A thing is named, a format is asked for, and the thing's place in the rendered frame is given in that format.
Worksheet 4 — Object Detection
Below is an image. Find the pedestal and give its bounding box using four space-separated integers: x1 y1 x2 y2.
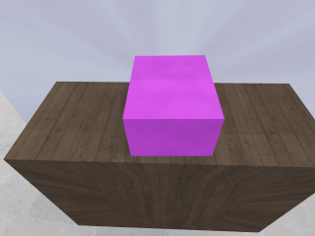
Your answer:
3 82 315 233

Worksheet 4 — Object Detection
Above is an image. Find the carton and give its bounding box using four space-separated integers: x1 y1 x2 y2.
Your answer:
122 55 224 156

